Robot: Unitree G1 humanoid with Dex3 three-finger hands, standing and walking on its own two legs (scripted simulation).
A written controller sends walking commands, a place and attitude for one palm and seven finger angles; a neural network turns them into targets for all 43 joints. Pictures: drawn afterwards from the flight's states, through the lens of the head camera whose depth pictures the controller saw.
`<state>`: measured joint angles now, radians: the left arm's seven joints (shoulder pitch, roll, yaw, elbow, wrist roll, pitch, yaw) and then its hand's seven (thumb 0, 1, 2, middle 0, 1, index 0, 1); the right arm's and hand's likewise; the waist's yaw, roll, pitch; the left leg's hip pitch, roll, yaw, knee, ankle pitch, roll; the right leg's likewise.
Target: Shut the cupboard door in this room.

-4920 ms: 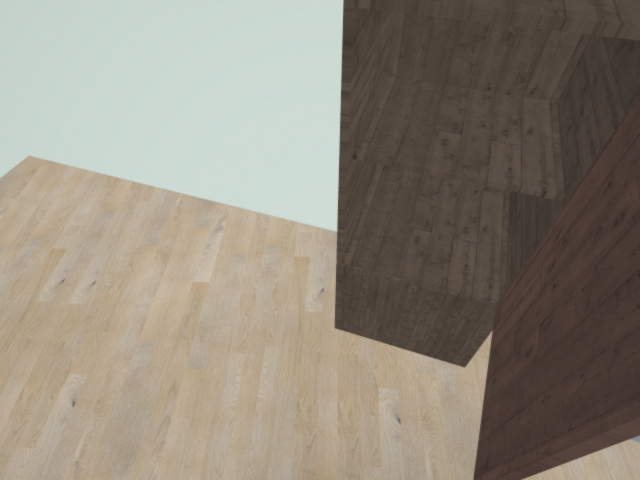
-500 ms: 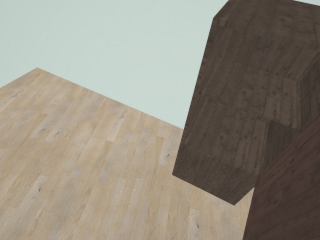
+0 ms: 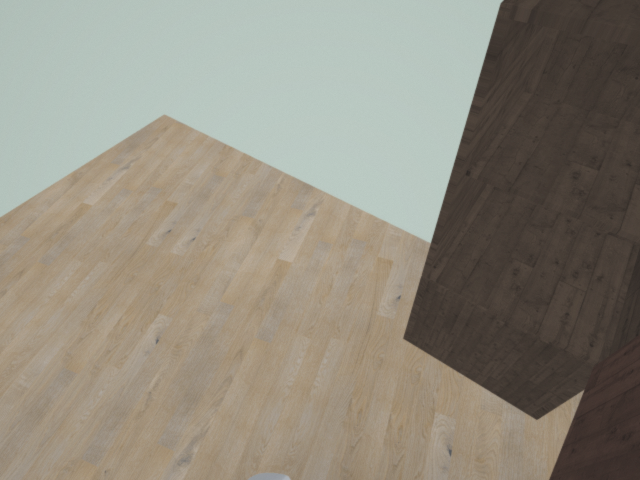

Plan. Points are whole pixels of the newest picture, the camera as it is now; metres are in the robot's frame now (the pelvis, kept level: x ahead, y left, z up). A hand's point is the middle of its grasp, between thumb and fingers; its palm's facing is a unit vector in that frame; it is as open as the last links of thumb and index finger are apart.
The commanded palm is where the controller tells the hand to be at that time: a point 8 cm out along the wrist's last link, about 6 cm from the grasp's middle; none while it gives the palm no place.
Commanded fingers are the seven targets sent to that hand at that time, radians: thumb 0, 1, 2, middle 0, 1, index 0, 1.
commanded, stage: stand and wait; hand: left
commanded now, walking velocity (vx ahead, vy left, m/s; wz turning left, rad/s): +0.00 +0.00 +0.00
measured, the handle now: out of the picture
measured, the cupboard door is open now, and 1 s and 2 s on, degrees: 87 87 87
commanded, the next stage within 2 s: turn or walk to find it in 0.20 s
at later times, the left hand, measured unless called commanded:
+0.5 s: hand out of the picture -0.01 +0.23 -0.18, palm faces -0.02 -0.98 -0.19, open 7.4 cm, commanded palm none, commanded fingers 0.00 0.90 0.90 -0.20 -0.30 -0.20 -0.30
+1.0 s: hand out of the picture +0.11 +0.20 -0.17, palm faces -0.26 -0.94 -0.24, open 7.4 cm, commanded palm none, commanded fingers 0.00 0.90 0.90 -0.20 -0.30 -0.20 -0.30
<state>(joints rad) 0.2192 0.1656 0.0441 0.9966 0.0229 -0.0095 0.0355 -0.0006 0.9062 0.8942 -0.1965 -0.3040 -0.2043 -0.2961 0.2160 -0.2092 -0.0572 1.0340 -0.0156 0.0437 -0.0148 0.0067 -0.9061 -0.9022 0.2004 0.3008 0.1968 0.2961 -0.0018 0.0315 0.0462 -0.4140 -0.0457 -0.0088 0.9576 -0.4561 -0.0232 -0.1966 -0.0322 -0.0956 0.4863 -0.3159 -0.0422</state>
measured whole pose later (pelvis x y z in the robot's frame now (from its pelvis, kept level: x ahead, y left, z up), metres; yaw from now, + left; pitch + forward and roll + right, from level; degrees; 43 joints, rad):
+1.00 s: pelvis -0.01 +0.03 +0.00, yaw -18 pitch +0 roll +0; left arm 0.21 0.20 0.06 0.95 0.03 0.03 0.00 0.00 0.90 0.89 -0.20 -0.30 -0.21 -0.30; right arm 0.14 -0.23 -0.05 0.96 -0.01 0.04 -0.02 0.01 -0.91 -0.90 0.20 0.30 0.19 0.30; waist 0.01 0.00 0.07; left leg -0.41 0.05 0.02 0.84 -0.41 -0.07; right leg -0.23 0.05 0.05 0.47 -0.24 -0.04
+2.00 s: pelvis -0.01 +0.02 -0.01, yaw -26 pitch +1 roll +1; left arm 0.22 0.17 0.06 1.01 0.03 0.02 0.01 0.00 0.91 0.89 -0.20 -0.30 -0.20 -0.30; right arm 0.19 -0.22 -0.06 1.00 -0.02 0.04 -0.04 0.01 -0.91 -0.90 0.20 0.30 0.20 0.30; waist 0.00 0.03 0.06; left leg -0.35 0.07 0.09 0.74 -0.43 -0.03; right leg -0.28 0.09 0.08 0.61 -0.35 -0.07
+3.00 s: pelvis +0.01 +0.01 +0.00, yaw -20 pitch -1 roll +0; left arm 0.26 0.15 0.01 1.13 0.01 -0.01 0.03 0.00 0.91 0.89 -0.20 -0.30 -0.20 -0.30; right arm 0.27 -0.15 0.02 1.14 -0.01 0.00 -0.05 0.01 -0.91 -0.90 0.20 0.30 0.20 0.30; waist 0.00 0.00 0.03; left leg -0.14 0.01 -0.01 0.40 -0.25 -0.02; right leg -0.09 0.03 -0.05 0.38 -0.28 -0.05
